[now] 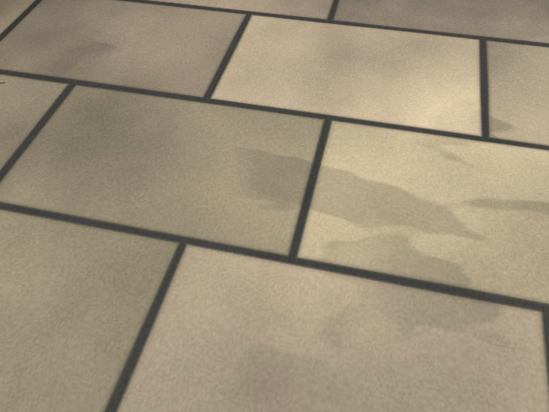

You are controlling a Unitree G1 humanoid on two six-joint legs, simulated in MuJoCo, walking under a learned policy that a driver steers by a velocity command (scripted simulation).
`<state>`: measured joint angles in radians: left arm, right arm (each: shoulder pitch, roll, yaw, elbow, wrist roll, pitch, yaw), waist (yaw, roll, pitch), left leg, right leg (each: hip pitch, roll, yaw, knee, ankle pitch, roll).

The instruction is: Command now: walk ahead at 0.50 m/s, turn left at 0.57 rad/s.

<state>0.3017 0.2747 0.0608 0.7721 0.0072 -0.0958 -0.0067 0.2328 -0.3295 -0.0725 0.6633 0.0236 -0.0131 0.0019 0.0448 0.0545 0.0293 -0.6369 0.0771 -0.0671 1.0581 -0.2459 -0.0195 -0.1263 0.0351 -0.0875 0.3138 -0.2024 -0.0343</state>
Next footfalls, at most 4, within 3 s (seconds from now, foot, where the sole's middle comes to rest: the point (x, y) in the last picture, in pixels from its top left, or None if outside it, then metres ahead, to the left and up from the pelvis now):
0.26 left None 0.30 0.17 -0.78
0.78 right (345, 378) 0.57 -0.10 -0.78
1.28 left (305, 264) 0.90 0.00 -0.78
1.72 right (390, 262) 0.92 -0.24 -0.78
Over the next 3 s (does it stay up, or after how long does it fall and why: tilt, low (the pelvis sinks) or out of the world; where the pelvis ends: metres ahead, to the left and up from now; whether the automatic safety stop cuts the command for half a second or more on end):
stays up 0.87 -0.09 0.00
